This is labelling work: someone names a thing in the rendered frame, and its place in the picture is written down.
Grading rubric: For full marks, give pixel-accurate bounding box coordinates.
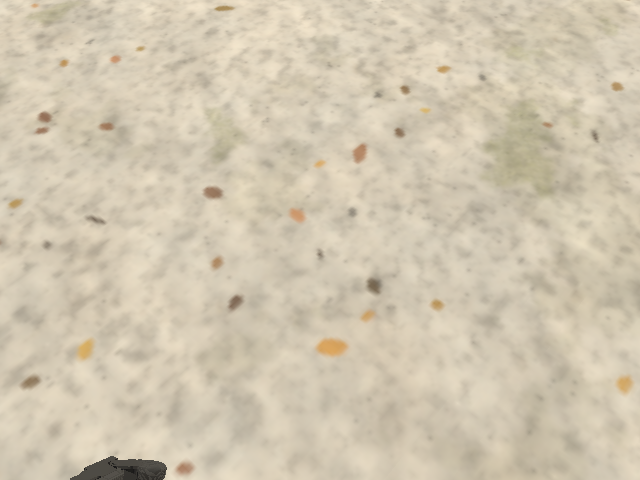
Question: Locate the robot left hand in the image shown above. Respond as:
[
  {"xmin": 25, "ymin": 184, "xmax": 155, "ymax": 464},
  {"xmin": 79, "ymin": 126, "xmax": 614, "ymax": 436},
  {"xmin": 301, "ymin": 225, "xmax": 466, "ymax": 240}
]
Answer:
[{"xmin": 70, "ymin": 456, "xmax": 167, "ymax": 480}]

